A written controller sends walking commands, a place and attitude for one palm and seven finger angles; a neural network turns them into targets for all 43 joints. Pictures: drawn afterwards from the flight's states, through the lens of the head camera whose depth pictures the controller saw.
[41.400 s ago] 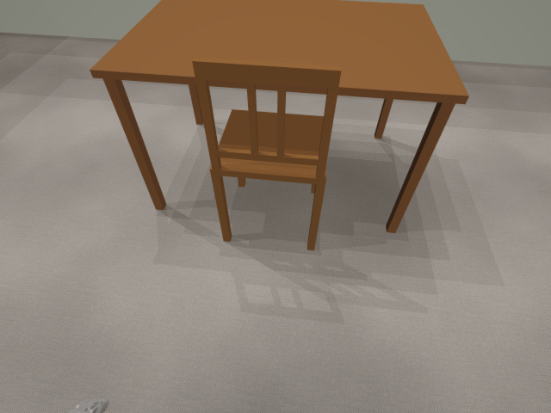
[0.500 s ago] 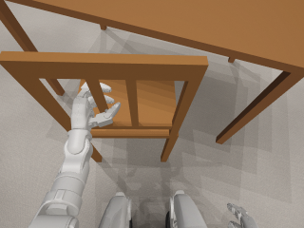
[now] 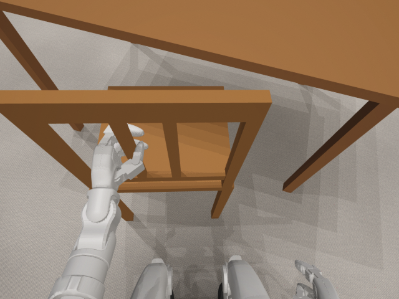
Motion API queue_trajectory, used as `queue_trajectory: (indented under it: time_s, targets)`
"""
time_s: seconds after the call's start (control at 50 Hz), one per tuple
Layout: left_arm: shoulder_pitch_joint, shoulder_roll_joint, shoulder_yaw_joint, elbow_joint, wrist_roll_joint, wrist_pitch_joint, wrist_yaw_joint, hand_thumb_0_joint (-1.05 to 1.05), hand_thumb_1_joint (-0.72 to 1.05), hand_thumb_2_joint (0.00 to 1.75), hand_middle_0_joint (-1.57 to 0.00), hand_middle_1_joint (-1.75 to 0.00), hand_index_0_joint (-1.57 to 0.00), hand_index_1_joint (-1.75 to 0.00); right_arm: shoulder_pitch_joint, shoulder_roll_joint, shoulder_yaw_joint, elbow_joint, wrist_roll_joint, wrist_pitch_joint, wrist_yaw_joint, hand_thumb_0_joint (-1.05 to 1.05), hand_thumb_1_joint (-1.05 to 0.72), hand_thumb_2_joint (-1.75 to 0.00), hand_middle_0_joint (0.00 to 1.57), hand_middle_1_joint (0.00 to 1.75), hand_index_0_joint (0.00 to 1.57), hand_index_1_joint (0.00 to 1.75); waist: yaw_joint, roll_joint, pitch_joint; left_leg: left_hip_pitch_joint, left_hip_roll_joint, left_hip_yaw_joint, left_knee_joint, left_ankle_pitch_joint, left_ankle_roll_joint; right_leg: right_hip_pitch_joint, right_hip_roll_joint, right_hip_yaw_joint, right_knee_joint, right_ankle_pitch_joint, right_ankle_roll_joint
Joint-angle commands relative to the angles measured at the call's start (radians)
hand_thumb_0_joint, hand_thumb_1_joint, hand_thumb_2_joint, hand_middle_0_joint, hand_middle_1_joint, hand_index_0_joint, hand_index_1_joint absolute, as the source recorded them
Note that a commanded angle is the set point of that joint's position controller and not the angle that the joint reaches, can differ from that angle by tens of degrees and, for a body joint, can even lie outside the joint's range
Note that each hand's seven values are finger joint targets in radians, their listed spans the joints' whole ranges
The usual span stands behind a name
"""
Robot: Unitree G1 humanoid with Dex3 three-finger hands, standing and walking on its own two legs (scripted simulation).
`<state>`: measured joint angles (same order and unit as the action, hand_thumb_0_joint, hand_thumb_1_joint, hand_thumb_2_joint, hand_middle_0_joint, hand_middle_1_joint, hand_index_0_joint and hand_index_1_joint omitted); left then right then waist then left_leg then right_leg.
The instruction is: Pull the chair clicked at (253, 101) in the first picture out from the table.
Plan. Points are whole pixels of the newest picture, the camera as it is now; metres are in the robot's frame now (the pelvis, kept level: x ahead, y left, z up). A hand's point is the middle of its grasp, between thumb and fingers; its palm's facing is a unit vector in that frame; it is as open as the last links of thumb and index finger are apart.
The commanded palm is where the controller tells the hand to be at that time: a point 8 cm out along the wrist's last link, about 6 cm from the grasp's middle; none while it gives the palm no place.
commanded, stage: hook a spindle and tug to test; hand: left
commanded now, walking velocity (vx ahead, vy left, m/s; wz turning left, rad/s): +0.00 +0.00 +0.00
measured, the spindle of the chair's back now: (131, 152) +0.41 +0.14 -0.01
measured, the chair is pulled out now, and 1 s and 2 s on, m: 0.15 0.22 0.35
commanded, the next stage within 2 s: step backward, pulling the chair out in 0.22 s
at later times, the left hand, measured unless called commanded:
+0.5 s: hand (138, 171) +0.35 +0.11 +0.03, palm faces -0.02 -0.99 -0.12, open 5.5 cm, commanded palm +0.33 +0.16 +0.02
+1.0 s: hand (137, 191) +0.31 +0.11 +0.03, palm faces -0.05 -0.99 -0.12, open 5.3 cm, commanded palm +0.28 +0.16 +0.03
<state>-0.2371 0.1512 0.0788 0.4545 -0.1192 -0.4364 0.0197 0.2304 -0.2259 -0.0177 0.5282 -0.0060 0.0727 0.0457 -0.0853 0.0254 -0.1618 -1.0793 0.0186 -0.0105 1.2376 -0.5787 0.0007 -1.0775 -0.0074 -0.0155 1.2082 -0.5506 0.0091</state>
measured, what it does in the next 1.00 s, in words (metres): rises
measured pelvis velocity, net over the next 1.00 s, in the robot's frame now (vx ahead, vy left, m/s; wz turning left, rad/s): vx -0.01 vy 0.01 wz -0.09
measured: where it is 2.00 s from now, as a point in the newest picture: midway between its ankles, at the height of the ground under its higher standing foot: outside the picture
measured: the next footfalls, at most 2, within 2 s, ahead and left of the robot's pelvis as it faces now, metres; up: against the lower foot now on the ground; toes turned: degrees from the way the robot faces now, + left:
none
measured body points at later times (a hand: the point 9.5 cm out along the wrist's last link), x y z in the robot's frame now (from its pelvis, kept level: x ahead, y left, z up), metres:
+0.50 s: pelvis +0.03 +0.00 +0.06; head +0.13 -0.01 +0.50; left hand +0.35 +0.17 +0.04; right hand +0.17 -0.23 -0.06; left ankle +0.00 +0.12 -0.63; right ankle +0.00 -0.13 -0.63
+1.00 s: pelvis -0.01 +0.01 +0.11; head +0.08 +0.00 +0.55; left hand +0.31 +0.16 +0.05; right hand +0.09 -0.25 -0.02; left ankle +0.00 +0.12 -0.63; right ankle +0.00 -0.11 -0.63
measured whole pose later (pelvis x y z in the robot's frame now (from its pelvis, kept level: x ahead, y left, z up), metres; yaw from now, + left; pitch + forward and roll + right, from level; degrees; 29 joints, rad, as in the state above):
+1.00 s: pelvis -0.01 +0.01 +0.11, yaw -5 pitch +5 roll -1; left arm -0.15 0.14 0.04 0.66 -0.07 -0.20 0.08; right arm 0.19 -0.20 0.00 0.58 0.01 0.14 -0.08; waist -0.07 0.02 0.10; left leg -0.34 0.06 0.11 0.52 -0.27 0.00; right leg -0.36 0.00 -0.05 0.47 -0.20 0.00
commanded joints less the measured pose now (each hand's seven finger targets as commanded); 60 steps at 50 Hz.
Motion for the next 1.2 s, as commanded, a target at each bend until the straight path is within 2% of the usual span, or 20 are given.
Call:
queue_trajectory:
  time_s: [0.0, 0.1, 0.3, 0.32, 0.34, 0.36, 0.38, 0.4, 0.46, 0.48, 0.5, 0.54, 0.58, 0.66, 0.78, 0.84, 0.92, 0.98, 1.1, 1.18]
  targets:
    - [-0.010, 0.047, -0.044, -0.291, 0.014, -0.101, -0.030, 0.00, 0.90, 0.90, -0.50, -1.45, -0.50, -1.45, 0.042, -0.134, -0.053, -0.120, 0.000, -0.041, -0.006, 0.00, -0.90, -0.90, 0.20, 0.30, 0.20, 0.30, 0.023, 0.002, -0.442, 0.298, -0.007, 0.001, -0.126, 0.551, 0.008, 0.318, 0.009, -0.027, -0.101, 0.542, -0.035]
    - [0.079, 0.029, -0.067, -0.356, 0.018, -0.110, -0.027, 0.00, 0.90, 0.90, -0.50, -1.45, -0.50, -1.45, 0.037, -0.128, -0.056, -0.128, -0.003, -0.051, -0.004, 0.00, -0.90, -0.90, 0.20, 0.30, 0.20, 0.30, 0.029, 0.001, -0.449, 0.315, -0.006, -0.001, -0.117, 0.603, 0.007, 0.324, 0.005, -0.028, -0.093, 0.585, -0.034]
    - [0.060, 0.031, -0.082, -0.395, 0.029, -0.105, -0.032, 0.00, 0.90, 0.90, -0.50, -1.45, -0.50, -1.45, 0.014, -0.125, -0.054, -0.123, -0.008, -0.065, -0.016, 0.00, -0.90, -0.90, 0.20, 0.30, 0.20, 0.30, 0.018, 0.006, -0.454, 0.295, -0.015, -0.001, -0.089, 0.578, 0.008, 0.320, -0.003, -0.022, -0.075, 0.607, -0.034]
    - [-0.189, 0.316, 0.048, -0.571, 0.089, 0.009, 0.039, 0.00, 0.90, 0.90, -0.50, -1.45, -0.50, -1.45, 0.066, -0.114, -0.044, -0.179, 0.037, 0.010, -0.064, 0.00, -0.90, -0.90, 0.20, 0.30, 0.20, 0.30, 0.036, 0.032, -0.671, 0.600, -0.006, 0.024, -0.312, 0.554, 0.018, 0.757, -0.066, 0.087, -0.289, 0.731, -0.044]
    - [-0.169, 0.245, 0.018, -0.559, 0.086, 0.066, 0.069, 0.00, 0.90, 0.90, -0.50, -1.45, -0.50, -1.45, 0.074, -0.101, -0.046, -0.203, 0.045, 0.020, -0.095, 0.00, -0.90, -0.90, 0.20, 0.30, 0.20, 0.30, 0.013, 0.075, -0.602, 0.640, -0.021, 0.039, -0.347, 0.561, 0.021, 0.793, -0.076, 0.084, -0.338, 0.828, -0.038]
    - [-0.081, 0.217, 0.005, -0.476, 0.086, 0.118, 0.082, 0.00, 0.90, 0.90, -0.50, -1.45, -0.50, -1.45, 0.040, -0.091, -0.030, -0.195, 0.047, 0.030, -0.113, 0.00, -0.90, -0.90, 0.20, 0.30, 0.20, 0.30, 0.019, 0.091, -0.548, 0.635, -0.014, 0.032, -0.378, 0.594, 0.018, 0.775, -0.090, 0.076, -0.350, 0.882, -0.040]
    - [0.012, 0.169, -0.035, -0.322, 0.080, 0.168, 0.068, 0.00, 0.90, 0.90, -0.50, -1.45, -0.50, -1.45, -0.005, -0.097, -0.016, -0.176, 0.054, 0.041, -0.120, 0.00, -0.90, -0.90, 0.20, 0.30, 0.20, 0.30, 0.028, 0.070, -0.403, 0.600, 0.012, -0.018, -0.486, 0.414, 0.005, 0.683, -0.092, 0.066, -0.418, 0.586, -0.039]
    - [0.016, 0.126, -0.068, -0.238, 0.080, 0.203, 0.071, 0.00, 0.90, 0.90, -0.50, -1.45, -0.50, -1.45, -0.010, -0.095, -0.012, -0.157, 0.063, 0.052, -0.135, 0.00, -0.90, -0.90, 0.20, 0.30, 0.20, 0.30, 0.025, 0.038, -0.297, 0.587, 0.023, -0.015, -0.489, 0.426, 0.024, 0.671, -0.081, 0.058, -0.436, 0.599, -0.031]
    - [-0.064, 0.101, -0.091, -0.055, 0.094, 0.241, 0.076, 0.00, 0.90, 0.90, -0.50, -1.45, -0.50, -1.45, 0.037, -0.107, -0.007, -0.083, 0.053, 0.063, -0.159, 0.00, -0.90, -0.90, 0.20, 0.30, 0.20, 0.30, 0.006, -0.117, -0.233, 0.617, 0.049, 0.007, -0.536, 0.655, 0.016, 0.834, -0.122, 0.075, -0.475, 1.068, -0.009]
    - [-0.128, 0.137, -0.063, -0.057, 0.089, 0.228, 0.073, 0.00, 0.90, 0.90, -0.50, -1.45, -0.50, -1.45, 0.035, -0.119, -0.015, -0.080, 0.051, 0.061, -0.164, 0.00, -0.90, -0.90, 0.20, 0.30, 0.20, 0.30, 0.014, -0.116, -0.250, 0.649, 0.054, 0.012, -0.567, 0.630, 0.013, 0.875, -0.134, 0.083, -0.518, 1.079, -0.002]
    - [-0.115, 0.121, -0.074, 0.012, 0.089, 0.233, 0.063, 0.00, 0.90, 0.90, -0.50, -1.45, -0.50, -1.45, 0.001, -0.111, -0.011, -0.074, 0.052, 0.057, -0.166, 0.00, -0.90, -0.90, 0.20, 0.30, 0.20, 0.30, 0.017, -0.044, -0.155, 0.656, 0.073, -0.016, -0.637, 0.584, -0.002, 0.839, -0.149, 0.084, -0.540, 0.938, -0.023]
    - [-0.138, 0.102, -0.081, 0.075, 0.095, 0.224, 0.065, 0.00, 0.90, 0.90, -0.50, -1.45, -0.50, -1.45, 0.024, -0.115, -0.017, -0.053, 0.046, 0.058, -0.173, 0.00, -0.90, -0.90, 0.20, 0.30, 0.20, 0.30, 0.022, -0.008, -0.172, 0.747, 0.098, -0.008, -0.630, 0.792, 0.009, 0.877, -0.133, 0.070, -0.566, 1.038, -0.012]
    - [-0.138, 0.108, -0.075, 0.118, 0.097, 0.216, 0.059, 0.00, 0.90, 0.90, -0.50, -1.45, -0.50, -1.45, 0.033, -0.126, -0.024, -0.047, 0.043, 0.058, -0.175, 0.00, -0.90, -0.90, 0.20, 0.30, 0.20, 0.30, 0.024, -0.026, -0.198, 0.813, 0.117, -0.019, -0.649, 0.899, 0.000, 0.940, -0.130, 0.064, -0.592, 1.099, -0.017]
    - [-0.091, 0.076, -0.095, 0.147, 0.099, 0.203, 0.049, 0.00, 0.90, 0.90, -0.50, -1.45, -0.50, -1.45, -0.009, -0.122, -0.027, -0.055, 0.032, 0.061, -0.163, 0.00, -0.90, -0.90, 0.20, 0.30, 0.20, 0.30, 0.045, 0.089, -0.148, 0.886, 0.157, -0.027, -0.715, 0.928, 0.004, 0.901, -0.101, 0.035, -0.638, 0.874, -0.022]
    - [0.033, 0.084, -0.074, 0.069, 0.110, 0.197, 0.047, 0.00, 0.90, 0.90, -0.50, -1.45, -0.50, -1.45, -0.021, -0.122, -0.030, -0.055, -0.002, 0.035, -0.130, 0.00, -0.90, -0.90, 0.20, 0.30, 0.20, 0.30, 0.067, 0.201, -0.166, 1.090, 0.208, -0.051, -0.712, 1.305, 0.022, 0.826, -0.059, -0.007, -0.684, 0.667, -0.027]
    - [0.038, 0.080, -0.077, 0.025, 0.109, 0.194, 0.050, 0.00, 0.90, 0.90, -0.50, -1.45, -0.50, -1.45, -0.037, -0.120, -0.029, -0.059, -0.001, 0.029, -0.124, 0.00, -0.90, -0.90, 0.20, 0.30, 0.20, 0.30, 0.058, 0.142, -0.140, 1.042, 0.212, -0.030, -0.716, 1.172, 0.016, 0.859, -0.072, 0.000, -0.715, 0.726, -0.034]
    - [0.042, 0.107, -0.054, 0.026, 0.104, 0.194, 0.069, 0.00, 0.90, 0.90, -0.50, -1.45, -0.50, -1.45, -0.027, -0.120, -0.030, -0.057, 0.008, 0.034, -0.142, 0.00, -0.90, -0.90, 0.20, 0.30, 0.20, 0.30, 0.046, 0.066, -0.175, 0.941, 0.183, -0.001, -0.706, 0.964, -0.014, 0.955, -0.137, 0.044, -0.683, 1.013, -0.060]
    - [0.025, 0.130, -0.041, 0.037, 0.101, 0.192, 0.079, 0.00, 0.90, 0.90, -0.50, -1.45, -0.50, -1.45, -0.027, -0.121, -0.032, -0.047, 0.013, 0.032, -0.160, 0.00, -0.90, -0.90, 0.20, 0.30, 0.20, 0.30, 0.039, 0.029, -0.189, 0.897, 0.157, 0.013, -0.703, 0.793, -0.021, 0.962, -0.167, 0.069, -0.681, 1.038, -0.066]
    - [-0.011, 0.117, -0.063, 0.077, 0.100, 0.191, 0.096, 0.00, 0.90, 0.90, -0.50, -1.45, -0.50, -1.45, -0.046, -0.115, -0.025, -0.035, 0.020, 0.030, -0.176, 0.00, -0.90, -0.90, 0.20, 0.30, 0.20, 0.30, 0.034, -0.010, -0.148, 0.847, 0.115, 0.011, -0.706, 0.534, -0.012, 0.874, -0.183, 0.091, -0.741, 0.816, -0.057]
    - [-0.055, 0.121, -0.072, 0.101, 0.104, 0.185, 0.106, 0.00, 0.90, 0.90, -0.50, -1.45, -0.50, -1.45, -0.061, -0.127, -0.019, -0.028, 0.019, 0.021, -0.181, 0.00, -0.90, -0.90, 0.20, 0.30, 0.20, 0.30, 0.041, 0.023, -0.077, 0.804, 0.144, -0.034, -0.803, 0.469, 0.018, 0.813, -0.121, 0.050, -0.760, 0.489, -0.021]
